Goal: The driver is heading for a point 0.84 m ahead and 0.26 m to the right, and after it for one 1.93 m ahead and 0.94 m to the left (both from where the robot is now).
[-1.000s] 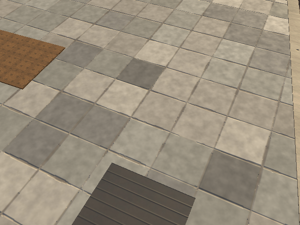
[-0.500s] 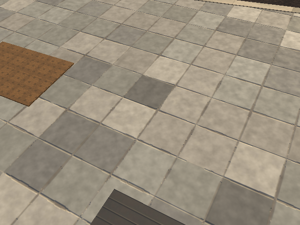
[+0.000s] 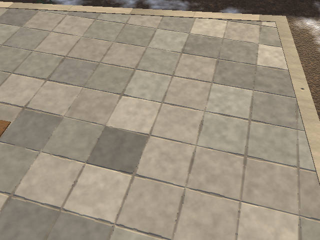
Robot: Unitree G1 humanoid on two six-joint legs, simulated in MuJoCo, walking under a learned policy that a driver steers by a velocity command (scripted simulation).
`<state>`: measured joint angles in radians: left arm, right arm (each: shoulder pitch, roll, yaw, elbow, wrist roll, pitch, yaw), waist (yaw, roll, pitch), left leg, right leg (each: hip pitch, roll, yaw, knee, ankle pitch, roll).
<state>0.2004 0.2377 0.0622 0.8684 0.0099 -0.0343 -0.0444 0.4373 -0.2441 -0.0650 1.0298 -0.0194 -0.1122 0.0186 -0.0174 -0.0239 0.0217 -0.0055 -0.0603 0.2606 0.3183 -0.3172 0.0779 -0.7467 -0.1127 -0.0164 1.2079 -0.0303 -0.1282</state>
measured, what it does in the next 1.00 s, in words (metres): walks ahead, turning right: right foot, then left foot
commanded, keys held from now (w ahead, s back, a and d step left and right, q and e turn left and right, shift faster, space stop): w+e+shift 0.76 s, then q+shift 0.24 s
